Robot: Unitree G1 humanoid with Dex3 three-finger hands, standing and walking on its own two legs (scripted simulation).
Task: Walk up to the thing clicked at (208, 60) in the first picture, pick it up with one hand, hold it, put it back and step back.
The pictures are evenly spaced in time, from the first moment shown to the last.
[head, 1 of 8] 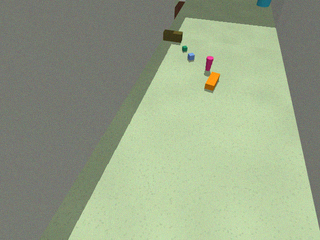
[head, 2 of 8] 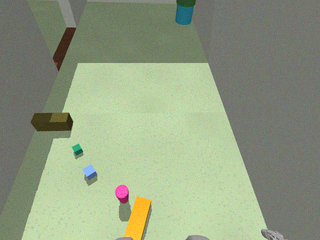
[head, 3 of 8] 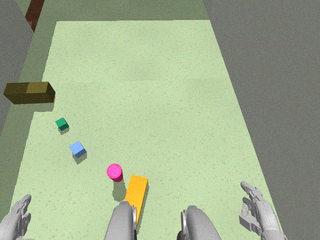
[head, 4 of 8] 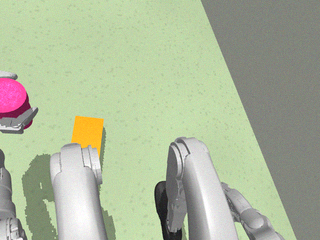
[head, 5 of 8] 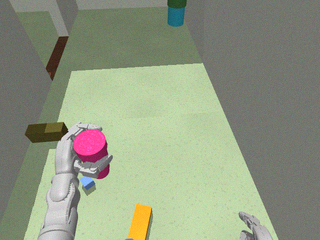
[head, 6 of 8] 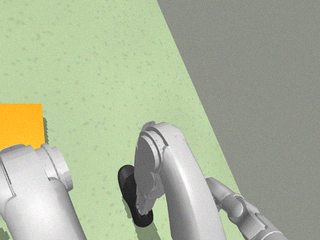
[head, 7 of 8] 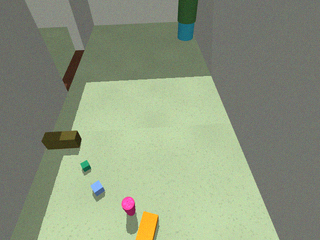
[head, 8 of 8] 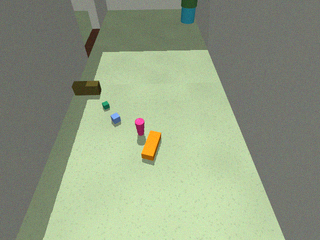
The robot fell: no
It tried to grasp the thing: yes
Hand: left
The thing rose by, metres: 0.69
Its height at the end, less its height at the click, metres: +0.00
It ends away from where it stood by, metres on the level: 0.02
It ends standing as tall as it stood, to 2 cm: yes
